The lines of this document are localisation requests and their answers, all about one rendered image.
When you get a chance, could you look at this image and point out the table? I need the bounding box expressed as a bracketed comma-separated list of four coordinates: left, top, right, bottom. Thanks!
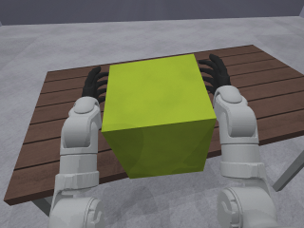
[3, 45, 304, 217]

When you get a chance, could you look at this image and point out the left robot upper arm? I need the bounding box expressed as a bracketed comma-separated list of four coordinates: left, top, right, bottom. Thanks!
[48, 197, 105, 228]

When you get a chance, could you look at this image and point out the right robot hand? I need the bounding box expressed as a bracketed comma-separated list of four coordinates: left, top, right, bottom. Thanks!
[198, 53, 231, 96]

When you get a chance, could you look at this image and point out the right robot forearm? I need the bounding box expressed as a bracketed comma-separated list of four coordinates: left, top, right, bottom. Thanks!
[213, 85, 277, 220]

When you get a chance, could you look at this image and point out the left robot hand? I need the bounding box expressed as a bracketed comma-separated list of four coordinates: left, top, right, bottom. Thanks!
[81, 66, 109, 104]

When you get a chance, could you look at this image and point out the left robot forearm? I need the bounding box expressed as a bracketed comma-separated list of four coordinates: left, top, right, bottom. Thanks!
[47, 96, 103, 228]

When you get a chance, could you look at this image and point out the carton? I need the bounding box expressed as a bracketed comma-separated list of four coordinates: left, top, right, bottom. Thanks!
[101, 53, 217, 179]

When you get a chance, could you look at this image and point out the right robot upper arm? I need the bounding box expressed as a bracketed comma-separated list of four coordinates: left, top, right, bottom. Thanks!
[217, 186, 297, 228]

